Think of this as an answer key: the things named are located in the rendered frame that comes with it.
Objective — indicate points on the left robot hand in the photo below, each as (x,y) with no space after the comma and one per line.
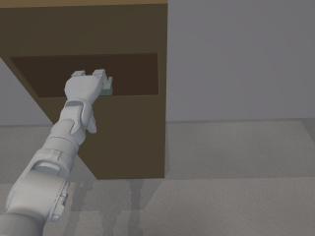
(87,87)

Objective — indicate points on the robot left forearm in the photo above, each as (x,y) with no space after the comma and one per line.
(56,157)

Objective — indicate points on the handle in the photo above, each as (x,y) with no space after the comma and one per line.
(107,88)

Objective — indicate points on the left robot upper arm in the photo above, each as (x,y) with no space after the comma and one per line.
(40,198)

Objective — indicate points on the drawer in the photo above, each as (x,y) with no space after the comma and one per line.
(132,73)

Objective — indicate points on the cabinet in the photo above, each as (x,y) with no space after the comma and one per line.
(129,142)

